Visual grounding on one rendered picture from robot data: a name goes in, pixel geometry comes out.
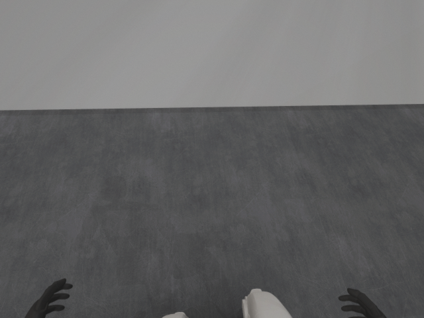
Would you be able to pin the right robot thigh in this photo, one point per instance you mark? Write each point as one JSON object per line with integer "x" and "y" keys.
{"x": 262, "y": 304}

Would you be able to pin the right robot hand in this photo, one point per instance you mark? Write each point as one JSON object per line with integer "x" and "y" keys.
{"x": 365, "y": 307}

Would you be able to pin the left robot hand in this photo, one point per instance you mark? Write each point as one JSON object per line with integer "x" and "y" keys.
{"x": 40, "y": 308}

